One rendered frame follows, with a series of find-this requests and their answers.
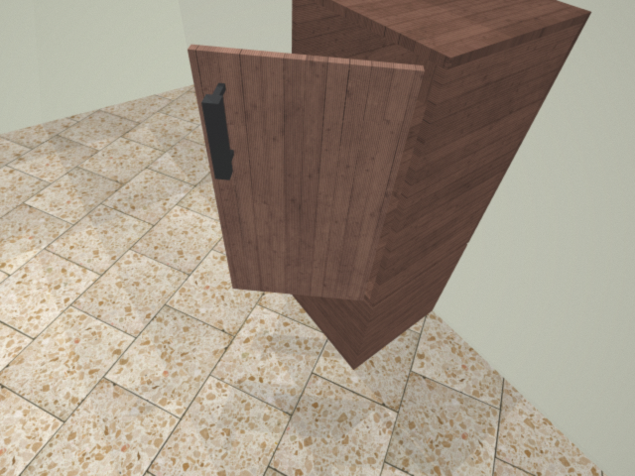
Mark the cupboard door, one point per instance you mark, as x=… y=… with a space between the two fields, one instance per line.
x=317 y=145

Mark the handle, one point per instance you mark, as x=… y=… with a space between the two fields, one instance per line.
x=216 y=129

